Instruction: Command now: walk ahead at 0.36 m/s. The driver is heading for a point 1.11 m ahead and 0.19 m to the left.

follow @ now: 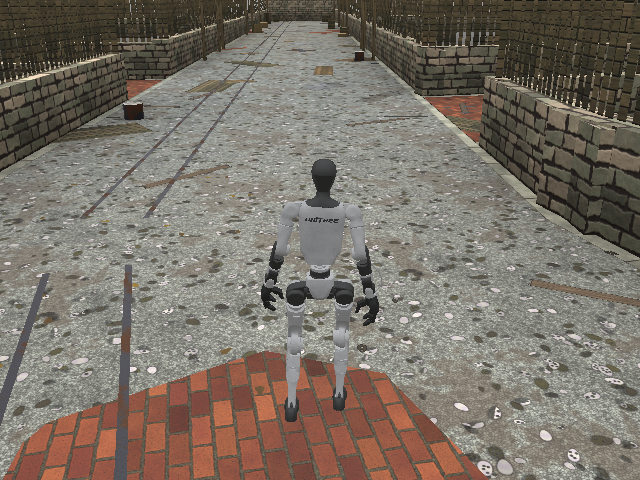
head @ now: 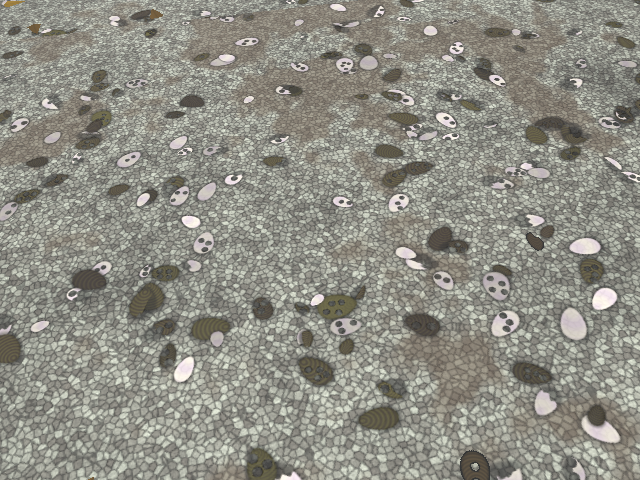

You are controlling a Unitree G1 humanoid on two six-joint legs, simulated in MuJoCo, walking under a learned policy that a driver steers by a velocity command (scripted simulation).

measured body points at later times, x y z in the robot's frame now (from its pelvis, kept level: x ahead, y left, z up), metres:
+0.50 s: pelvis +0.26 +0.03 -0.01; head +0.30 +0.04 +0.43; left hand +0.17 +0.29 -0.15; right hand +0.47 -0.20 -0.11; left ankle +0.39 +0.12 -0.73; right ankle +0.02 -0.10 -0.68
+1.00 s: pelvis +0.55 +0.00 +0.00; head +0.58 -0.01 +0.45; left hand +0.75 +0.23 -0.10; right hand +0.50 -0.27 -0.14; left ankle +0.39 +0.13 -0.73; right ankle +0.69 -0.11 -0.72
